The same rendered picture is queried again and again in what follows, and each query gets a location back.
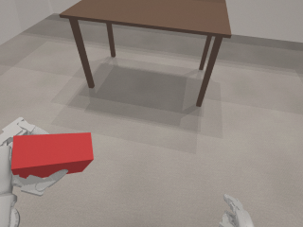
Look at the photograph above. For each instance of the robot left hand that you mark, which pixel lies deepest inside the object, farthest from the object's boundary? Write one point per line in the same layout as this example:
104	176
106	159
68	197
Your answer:
33	185

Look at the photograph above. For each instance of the table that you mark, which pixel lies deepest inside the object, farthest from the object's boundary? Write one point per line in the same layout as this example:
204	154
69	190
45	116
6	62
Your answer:
201	17

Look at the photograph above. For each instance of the robot left forearm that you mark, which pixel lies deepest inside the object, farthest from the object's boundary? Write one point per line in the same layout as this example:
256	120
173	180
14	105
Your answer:
9	216

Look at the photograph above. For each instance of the sponge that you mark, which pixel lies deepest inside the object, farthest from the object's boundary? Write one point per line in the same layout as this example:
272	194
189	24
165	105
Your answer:
42	155

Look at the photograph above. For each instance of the robot right hand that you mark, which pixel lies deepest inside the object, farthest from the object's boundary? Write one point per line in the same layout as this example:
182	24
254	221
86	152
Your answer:
241	217

